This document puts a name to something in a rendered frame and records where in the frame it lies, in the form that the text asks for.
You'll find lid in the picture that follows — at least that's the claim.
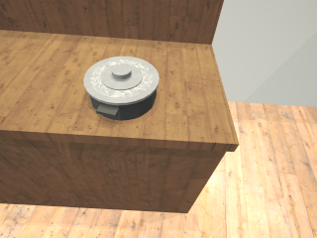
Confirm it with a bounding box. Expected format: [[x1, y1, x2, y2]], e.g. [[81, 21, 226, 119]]
[[83, 56, 159, 106]]

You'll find knob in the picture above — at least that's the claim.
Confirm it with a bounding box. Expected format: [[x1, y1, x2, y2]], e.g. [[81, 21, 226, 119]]
[[111, 63, 132, 79]]

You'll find pot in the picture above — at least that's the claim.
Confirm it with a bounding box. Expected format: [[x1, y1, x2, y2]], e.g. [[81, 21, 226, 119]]
[[89, 90, 157, 121]]

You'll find table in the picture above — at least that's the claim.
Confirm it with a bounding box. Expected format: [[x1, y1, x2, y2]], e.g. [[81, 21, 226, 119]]
[[0, 0, 240, 213]]

